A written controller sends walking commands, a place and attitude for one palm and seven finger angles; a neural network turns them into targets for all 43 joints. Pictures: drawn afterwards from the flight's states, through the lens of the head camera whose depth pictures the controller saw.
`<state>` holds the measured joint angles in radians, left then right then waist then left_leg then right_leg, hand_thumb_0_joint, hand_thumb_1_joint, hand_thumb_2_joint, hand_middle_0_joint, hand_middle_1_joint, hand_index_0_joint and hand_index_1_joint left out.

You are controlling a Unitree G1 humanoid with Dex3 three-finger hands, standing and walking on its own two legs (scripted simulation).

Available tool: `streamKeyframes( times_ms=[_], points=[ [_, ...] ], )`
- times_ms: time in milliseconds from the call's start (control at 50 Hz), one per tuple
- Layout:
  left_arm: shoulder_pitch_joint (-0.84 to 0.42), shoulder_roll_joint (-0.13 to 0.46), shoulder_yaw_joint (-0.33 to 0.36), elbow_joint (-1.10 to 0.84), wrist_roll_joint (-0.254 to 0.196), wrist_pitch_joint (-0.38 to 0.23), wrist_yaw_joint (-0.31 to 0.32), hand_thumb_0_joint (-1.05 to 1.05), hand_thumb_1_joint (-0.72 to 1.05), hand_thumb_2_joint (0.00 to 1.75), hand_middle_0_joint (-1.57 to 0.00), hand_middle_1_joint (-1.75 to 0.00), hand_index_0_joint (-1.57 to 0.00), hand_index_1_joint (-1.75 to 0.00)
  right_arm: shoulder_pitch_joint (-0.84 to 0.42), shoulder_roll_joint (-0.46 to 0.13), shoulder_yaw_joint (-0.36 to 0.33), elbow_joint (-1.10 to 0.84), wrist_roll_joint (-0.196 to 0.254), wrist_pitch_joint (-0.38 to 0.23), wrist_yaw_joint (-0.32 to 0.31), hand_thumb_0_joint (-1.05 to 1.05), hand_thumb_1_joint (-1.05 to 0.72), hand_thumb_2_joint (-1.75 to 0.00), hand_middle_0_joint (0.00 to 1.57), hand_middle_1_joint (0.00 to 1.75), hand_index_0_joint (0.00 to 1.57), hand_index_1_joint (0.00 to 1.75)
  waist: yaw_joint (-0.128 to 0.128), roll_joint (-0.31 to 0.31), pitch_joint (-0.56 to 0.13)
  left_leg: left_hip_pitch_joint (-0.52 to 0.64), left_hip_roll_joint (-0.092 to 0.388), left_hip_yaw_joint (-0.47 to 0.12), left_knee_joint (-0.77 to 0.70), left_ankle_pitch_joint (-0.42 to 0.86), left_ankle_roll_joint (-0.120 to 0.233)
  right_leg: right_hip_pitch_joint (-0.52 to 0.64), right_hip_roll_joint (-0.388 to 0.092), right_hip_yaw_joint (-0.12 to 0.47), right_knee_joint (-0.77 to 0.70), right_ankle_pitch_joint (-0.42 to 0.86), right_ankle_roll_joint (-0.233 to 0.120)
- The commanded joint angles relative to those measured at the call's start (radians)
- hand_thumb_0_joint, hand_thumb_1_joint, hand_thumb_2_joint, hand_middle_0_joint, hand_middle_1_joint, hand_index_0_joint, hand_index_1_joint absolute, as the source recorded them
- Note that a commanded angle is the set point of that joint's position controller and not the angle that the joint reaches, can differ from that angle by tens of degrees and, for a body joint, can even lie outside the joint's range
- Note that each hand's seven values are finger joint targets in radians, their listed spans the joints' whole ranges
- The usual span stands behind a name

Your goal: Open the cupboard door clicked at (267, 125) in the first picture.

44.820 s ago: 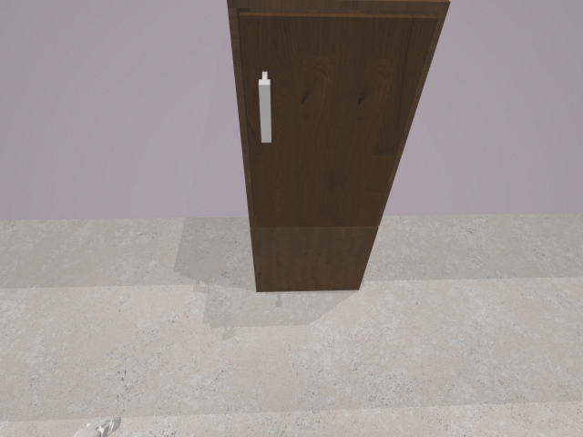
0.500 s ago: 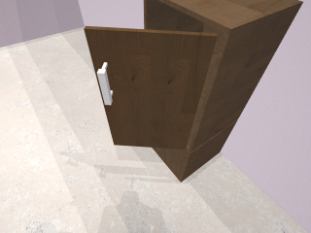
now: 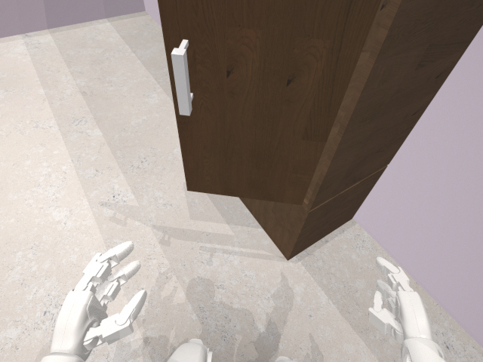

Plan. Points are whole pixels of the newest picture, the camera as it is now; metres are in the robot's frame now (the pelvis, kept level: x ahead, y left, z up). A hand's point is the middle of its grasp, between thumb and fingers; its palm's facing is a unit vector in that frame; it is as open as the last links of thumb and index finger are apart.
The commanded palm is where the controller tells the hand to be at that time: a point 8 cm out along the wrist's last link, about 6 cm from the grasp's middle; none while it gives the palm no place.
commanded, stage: raise the hand with hooked fingers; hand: left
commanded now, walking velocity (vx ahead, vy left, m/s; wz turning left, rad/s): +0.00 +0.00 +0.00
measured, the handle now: (185, 78) +0.60 +0.17 +0.14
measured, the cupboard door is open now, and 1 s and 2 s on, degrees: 50 50 50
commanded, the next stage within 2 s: move the hooked fingers beside the handle in 1.62 s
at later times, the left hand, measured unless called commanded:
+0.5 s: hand (79, 247) +0.24 +0.25 +0.09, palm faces +0.04 -1.00 -0.08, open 12.0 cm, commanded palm +0.22 +0.30 +0.09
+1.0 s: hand (46, 200) +0.28 +0.29 +0.14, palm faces +0.02 -1.00 -0.06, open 13.9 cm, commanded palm +0.26 +0.34 +0.15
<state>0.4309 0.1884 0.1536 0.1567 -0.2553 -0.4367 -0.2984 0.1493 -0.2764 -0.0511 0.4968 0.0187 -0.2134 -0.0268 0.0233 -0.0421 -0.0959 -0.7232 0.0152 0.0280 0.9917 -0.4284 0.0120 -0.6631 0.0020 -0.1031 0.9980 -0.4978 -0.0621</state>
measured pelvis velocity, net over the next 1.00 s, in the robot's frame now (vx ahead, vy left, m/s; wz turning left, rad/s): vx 0.01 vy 0.03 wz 0.01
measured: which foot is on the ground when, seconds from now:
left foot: down 0.00-1.00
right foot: down 0.00-1.00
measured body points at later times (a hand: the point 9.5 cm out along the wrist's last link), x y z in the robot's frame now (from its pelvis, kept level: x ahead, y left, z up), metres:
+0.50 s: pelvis +0.00 +0.03 +0.02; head +0.04 +0.04 +0.47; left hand +0.23 +0.30 +0.10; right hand +0.13 -0.22 -0.07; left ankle +0.04 +0.11 -0.68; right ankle +0.01 -0.08 -0.68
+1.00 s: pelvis +0.01 +0.03 +0.04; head +0.02 +0.03 +0.49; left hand +0.27 +0.35 +0.15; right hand +0.19 -0.20 -0.03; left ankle +0.04 +0.11 -0.68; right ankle +0.01 -0.08 -0.68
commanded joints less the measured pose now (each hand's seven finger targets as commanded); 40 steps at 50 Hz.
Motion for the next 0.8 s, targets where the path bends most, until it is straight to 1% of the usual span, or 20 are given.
streamKeyframes(
  times_ms=[0, 40, 60, 100, 120, 160, 220, 260, 300, 360, 380, 420, 460, 500, 560, 600, 680, 740, 760, 780],
  points=[
    [-0.333, 0.138, 0.029, -0.513, -0.004, -0.193, 0.072, 0.00, 0.32, 0.65, -0.24, -0.68, -0.24, -0.68, 0.029, -0.072, -0.001, -0.101, -0.006, -0.051, -0.031, 0.00, -0.90, -0.90, 0.20, 0.30, 0.20, 0.30, -0.076, 0.179, -0.200, 0.173, -0.005, -0.055, -0.075, 0.149, 0.029, -0.038, 0.010, 0.119, -0.172, 0.150, 0.030],
    [-0.341, 0.124, -0.036, -0.487, 0.001, -0.200, 0.040, 0.00, 0.27, 0.63, -0.25, -0.70, -0.25, -0.70, 0.042, -0.089, 0.012, -0.077, -0.004, -0.070, -0.038, 0.00, -0.90, -0.90, 0.20, 0.30, 0.20, 0.30, -0.104, 0.196, -0.180, 0.178, 0.001, -0.074, -0.076, 0.120, 0.028, -0.075, 0.017, 0.099, -0.169, 0.125, 0.031],
    [-0.363, 0.131, -0.047, -0.433, -0.009, -0.174, 0.009, 0.00, 0.25, 0.62, -0.25, -0.72, -0.25, -0.72, 0.038, -0.102, 0.020, -0.065, 0.002, -0.072, -0.043, 0.00, -0.90, -0.90, 0.20, 0.30, 0.20, 0.30, -0.114, 0.186, -0.150, 0.164, 0.002, -0.086, -0.074, 0.105, 0.029, -0.077, 0.023, 0.097, -0.174, 0.117, 0.030],
    [-0.334, 0.181, -0.024, -0.318, -0.010, -0.098, -0.042, 0.00, 0.20, 0.60, -0.25, -0.75, -0.25, -0.75, 0.044, -0.115, 0.024, -0.058, 0.015, -0.076, -0.053, 0.00, -0.90, -0.90, 0.20, 0.30, 0.20, 0.30, -0.113, 0.114, -0.121, 0.113, 0.001, -0.090, -0.093, 0.044, 0.028, -0.051, 0.019, 0.112, -0.221, 0.049, 0.040],
    [-0.305, 0.202, 0.002, -0.259, -0.014, -0.043, -0.064, 0.00, 0.18, 0.59, -0.25, -0.76, -0.25, -0.76, 0.043, -0.121, 0.026, -0.061, 0.022, -0.072, -0.059, 0.00, -0.90, -0.90, 0.20, 0.30, 0.20, 0.30, -0.098, 0.078, -0.121, 0.093, -0.003, -0.086, -0.108, 0.034, 0.028, -0.020, 0.014, 0.124, -0.250, 0.023, 0.044],
    [-0.232, 0.256, 0.086, -0.146, -0.030, 0.086, -0.093, 0.00, 0.13, 0.57, -0.25, -0.80, -0.25, -0.80, 0.026, -0.125, 0.026, -0.081, 0.035, -0.059, -0.066, 0.00, -0.90, -0.90, 0.20, 0.30, 0.20, 0.30, -0.043, 0.048, -0.126, 0.083, -0.013, -0.081, -0.152, 0.032, 0.026, 0.042, 0.009, 0.126, -0.288, -0.010, 0.044],
    [-0.191, 0.280, 0.193, -0.232, -0.089, 0.198, -0.071, 0.00, 0.06, 0.54, -0.26, -0.84, -0.26, -0.84, -0.012, -0.103, 0.034, -0.124, 0.037, -0.047, -0.071, 0.00, -0.90, -0.90, 0.20, 0.30, 0.20, 0.30, 0.028, 0.051, -0.249, 0.152, -0.020, -0.067, -0.208, 0.116, 0.018, 0.180, -0.005, 0.099, -0.293, 0.076, 0.050],
    [-0.183, 0.284, 0.255, -0.289, -0.123, 0.200, -0.020, 0.00, 0.01, 0.52, -0.26, -0.87, -0.26, -0.87, -0.016, -0.083, 0.039, -0.124, 0.029, -0.048, -0.067, 0.00, -0.90, -0.90, 0.20, 0.30, 0.20, 0.30, 0.053, 0.064, -0.260, 0.199, -0.013, -0.076, -0.236, 0.186, 0.011, 0.215, 0.012, 0.060, -0.268, 0.177, 0.041],
    [-0.196, 0.267, 0.260, -0.361, -0.122, 0.152, 0.032, 0.00, -0.03, 0.50, -0.27, -0.90, -0.27, -0.90, 0.006, -0.074, 0.039, -0.111, 0.021, -0.057, -0.057, 0.00, -0.90, -0.90, 0.20, 0.30, 0.20, 0.30, 0.040, 0.073, -0.246, 0.229, -0.007, -0.074, -0.250, 0.228, 0.006, 0.198, 0.020, 0.039, -0.258, 0.233, 0.041],
    [-0.266, 0.242, 0.183, -0.357, -0.073, 0.076, 0.059, 0.00, -0.10, 0.47, -0.27, -0.94, -0.27, -0.94, 0.032, -0.093, 0.039, -0.088, 0.010, -0.070, -0.044, 0.00, -0.90, -0.90, 0.20, 0.30, 0.20, 0.30, -0.010, 0.093, -0.118, 0.224, 0.000, -0.079, -0.257, 0.194, 0.008, 0.111, 0.029, 0.033, -0.256, 0.196, 0.036],
    [-0.292, 0.236, 0.161, -0.334, -0.057, 0.060, 0.050, 0.00, -0.13, 0.46, -0.27, -0.96, -0.27, -0.96, 0.048, -0.102, 0.037, -0.079, 0.010, -0.073, -0.042, 0.00, -0.90, -0.90, 0.20, 0.30, 0.20, 0.30, -0.031, 0.084, -0.110, 0.228, 0.002, -0.079, -0.259, 0.175, 0.010, 0.089, 0.028, 0.031, -0.260, 0.178, 0.039],
    [-0.316, 0.218, 0.117, -0.293, -0.040, 0.046, 0.015, 0.00, -0.17, 0.44, -0.28, -0.99, -0.28, -0.99, 0.064, -0.117, 0.033, -0.063, 0.016, -0.085, -0.043, 0.00, -0.90, -0.90, 0.20, 0.30, 0.20, 0.30, -0.050, 0.109, -0.099, 0.239, 0.004, -0.086, -0.266, 0.132, 0.009, 0.062, 0.027, 0.031, -0.268, 0.140, 0.039],
    [-0.347, 0.244, 0.123, -0.257, -0.053, 0.070, -0.032, 0.00, -0.22, 0.42, -0.28, -1.02, -0.28, -1.02, 0.065, -0.131, 0.030, -0.065, 0.025, -0.091, -0.051, 0.00, -0.90, -0.90, 0.20, 0.30, 0.20, 0.30, -0.052, 0.099, -0.097, 0.246, 0.000, -0.090, -0.277, 0.105, 0.013, 0.082, 0.027, 0.043, -0.291, 0.127, 0.037],
    [-0.383, 0.295, 0.160, -0.261, -0.063, 0.097, -0.062, 0.00, -0.27, 0.40, -0.28, -1.05, -0.28, -1.05, 0.064, -0.136, 0.026, -0.065, 0.034, -0.096, -0.064, 0.00, -0.90, -0.90, 0.20, 0.30, 0.20, 0.30, -0.042, 0.093, -0.152, 0.276, -0.001, -0.090, -0.298, 0.095, 0.014, 0.124, 0.019, 0.048, -0.316, 0.118, 0.040],
    [-0.414, 0.396, 0.275, -0.283, -0.090, 0.123, -0.064, 0.00, -0.34, 0.37, -0.29, -1.10, -0.29, -1.10, 0.062, -0.139, 0.030, -0.060, 0.031, -0.100, -0.076, 0.00, -0.90, -0.90, 0.20, 0.30, 0.20, 0.30, -0.005, 0.139, -0.207, 0.329, -0.004, -0.093, -0.314, 0.180, 0.011, 0.200, 0.022, 0.046, -0.321, 0.191, 0.032],
    [-0.425, 0.380, 0.285, -0.304, -0.102, 0.122, -0.052, 0.00, -0.38, 0.35, -0.29, -1.12, -0.29, -1.12, 0.055, -0.126, 0.037, -0.061, 0.031, -0.101, -0.075, 0.00, -0.90, -0.90, 0.20, 0.30, 0.20, 0.30, 0.000, 0.154, -0.206, 0.375, 0.002, -0.098, -0.334, 0.240, 0.003, 0.213, 0.024, 0.029, -0.321, 0.247, 0.030],
    [-0.476, 0.361, 0.273, -0.246, -0.104, 0.140, -0.047, 0.00, -0.48, 0.31, -0.30, -1.18, -0.30, -1.18, 0.051, -0.125, 0.046, -0.052, 0.031, -0.095, -0.069, 0.00, -0.90, -0.90, 0.20, 0.30, 0.20, 0.30, -0.006, 0.193, -0.129, 0.396, 0.002, -0.096, -0.359, 0.275, -0.007, 0.212, 0.031, 0.021, -0.339, 0.286, 0.026],
    [-0.506, 0.346, 0.235, -0.159, -0.087, 0.188, -0.080, 0.00, -0.50, 0.30, -0.30, -1.20, -0.30, -1.20, 0.055, -0.134, 0.046, -0.048, 0.038, -0.085, -0.071, 0.00, -0.90, -0.90, 0.20, 0.30, 0.20, 0.30, -0.021, 0.164, -0.090, 0.398, 0.006, -0.100, -0.381, 0.236, -0.003, 0.200, 0.029, 0.021, -0.365, 0.264, 0.030],
    [-0.512, 0.345, 0.230, -0.117, -0.090, 0.214, -0.101, 0.00, -0.50, 0.30, -0.30, -1.20, -0.30, -1.20, 0.058, -0.139, 0.048, -0.052, 0.038, -0.082, -0.072, 0.00, -0.90, -0.90, 0.20, 0.30, 0.20, 0.30, -0.022, 0.127, -0.066, 0.389, 0.003, -0.102, -0.384, 0.240, 0.001, 0.213, 0.034, 0.023, -0.374, 0.279, 0.028],
    [-0.535, 0.358, 0.233, -0.118, -0.090, 0.230, -0.117, 0.00, -0.50, 0.30, -0.30, -1.20, -0.30, -1.20, 0.054, -0.141, 0.046, -0.055, 0.042, -0.080, -0.074, 0.00, -0.90, -0.90, 0.20, 0.30, 0.20, 0.30, -0.019, 0.117, -0.085, 0.393, 0.002, -0.098, -0.389, 0.239, 0.002, 0.226, 0.030, 0.025, -0.381, 0.283, 0.031]
  ],
)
